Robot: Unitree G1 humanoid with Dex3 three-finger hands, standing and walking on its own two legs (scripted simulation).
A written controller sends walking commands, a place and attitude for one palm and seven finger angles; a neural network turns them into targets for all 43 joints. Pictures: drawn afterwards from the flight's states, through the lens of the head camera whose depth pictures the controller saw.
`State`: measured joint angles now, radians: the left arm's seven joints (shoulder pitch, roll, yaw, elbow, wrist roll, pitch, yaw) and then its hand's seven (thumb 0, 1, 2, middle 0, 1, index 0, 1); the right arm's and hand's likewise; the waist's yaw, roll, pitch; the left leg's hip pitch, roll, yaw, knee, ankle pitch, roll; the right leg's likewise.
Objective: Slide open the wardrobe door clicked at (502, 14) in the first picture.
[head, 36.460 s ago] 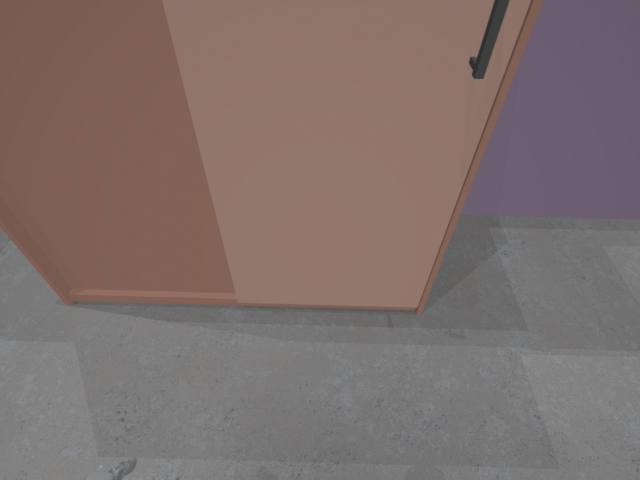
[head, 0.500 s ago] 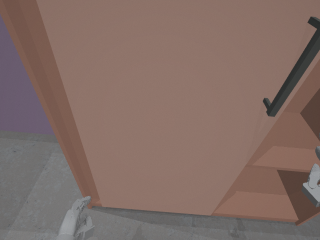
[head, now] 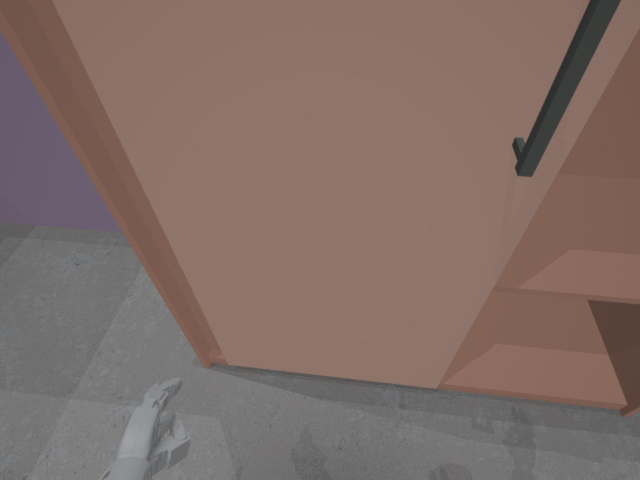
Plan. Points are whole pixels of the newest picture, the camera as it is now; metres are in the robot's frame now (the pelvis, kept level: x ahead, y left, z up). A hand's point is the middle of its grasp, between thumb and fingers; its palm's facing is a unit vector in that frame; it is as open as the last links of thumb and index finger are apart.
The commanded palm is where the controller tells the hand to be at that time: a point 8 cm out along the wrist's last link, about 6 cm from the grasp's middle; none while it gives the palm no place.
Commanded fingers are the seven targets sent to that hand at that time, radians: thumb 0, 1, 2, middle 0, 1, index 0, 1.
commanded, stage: step back with the hand held close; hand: right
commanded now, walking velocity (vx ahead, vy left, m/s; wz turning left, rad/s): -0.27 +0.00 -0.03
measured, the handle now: (559, 74) +0.48 -0.24 +0.27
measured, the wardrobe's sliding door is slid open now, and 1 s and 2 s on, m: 0.55 0.55 0.55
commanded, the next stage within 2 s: stop stepping back and stand still in 0.50 s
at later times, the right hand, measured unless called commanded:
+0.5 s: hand out of the picture +0.08 -0.32 +0.18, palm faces +0.48 +0.81 -0.35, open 7.4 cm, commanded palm +0.04 -0.35 +0.18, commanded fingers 0.00 -0.90 -0.90 0.20 0.30 0.20 0.30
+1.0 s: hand out of the picture -0.02 -0.38 +0.19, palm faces +0.42 +0.82 -0.39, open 7.4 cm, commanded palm -0.06 -0.41 +0.18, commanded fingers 0.00 -0.90 -0.90 0.20 0.30 0.20 0.30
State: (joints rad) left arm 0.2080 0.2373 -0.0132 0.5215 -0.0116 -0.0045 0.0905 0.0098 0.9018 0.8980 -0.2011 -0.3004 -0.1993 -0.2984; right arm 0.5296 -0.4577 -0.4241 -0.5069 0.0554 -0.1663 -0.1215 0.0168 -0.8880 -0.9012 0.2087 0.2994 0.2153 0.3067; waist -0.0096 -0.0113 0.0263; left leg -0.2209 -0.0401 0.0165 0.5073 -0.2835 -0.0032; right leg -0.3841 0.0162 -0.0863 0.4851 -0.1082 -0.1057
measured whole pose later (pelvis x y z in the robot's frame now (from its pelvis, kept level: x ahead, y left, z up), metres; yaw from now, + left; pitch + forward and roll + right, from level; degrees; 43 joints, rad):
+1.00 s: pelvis -0.22 -0.12 -0.02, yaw +4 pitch -1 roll +4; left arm 0.26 0.20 0.01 0.71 0.01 -0.06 0.04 0.01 0.90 0.90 -0.20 -0.30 -0.20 -0.30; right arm 0.49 -0.49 -0.45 -0.56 0.06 -0.18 -0.13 0.01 -0.88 -0.90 0.21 0.30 0.22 0.31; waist -0.03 0.03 -0.08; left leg -0.08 -0.03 0.12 0.58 -0.47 0.01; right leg -0.52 -0.03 0.04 1.04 -0.38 0.00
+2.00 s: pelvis -0.22 -0.17 +0.00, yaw +1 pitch +0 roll +0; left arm 0.20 0.19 -0.01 0.63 -0.01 -0.09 0.06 0.01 0.90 0.90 -0.20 -0.30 -0.20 -0.30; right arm 0.53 -0.38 -0.40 -0.42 0.04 -0.18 -0.14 0.02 -0.89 -0.90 0.21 0.30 0.21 0.31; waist -0.02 0.00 0.04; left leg -0.18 0.03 0.05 0.49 -0.30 -0.02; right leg -0.24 -0.04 -0.08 0.52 -0.27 0.00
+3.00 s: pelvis -0.26 -0.17 +0.00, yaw -1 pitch +0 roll +0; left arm 0.19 0.26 0.00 0.91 0.03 0.02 0.00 0.01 0.91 0.90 -0.20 -0.30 -0.20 -0.30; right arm 0.28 -0.19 0.01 0.85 -0.03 0.06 -0.01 0.01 -0.95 -0.90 0.20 0.30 0.21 0.30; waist 0.02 0.03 0.05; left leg -0.28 0.06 0.07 0.58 -0.30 -0.03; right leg -0.34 -0.01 -0.05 0.57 -0.23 -0.02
